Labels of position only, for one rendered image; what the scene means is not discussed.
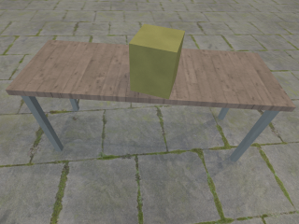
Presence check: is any carton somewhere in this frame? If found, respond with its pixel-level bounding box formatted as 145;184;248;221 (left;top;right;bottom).
129;23;185;99

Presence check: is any table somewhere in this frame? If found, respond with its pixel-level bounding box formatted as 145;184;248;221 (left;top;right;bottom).
6;39;296;161

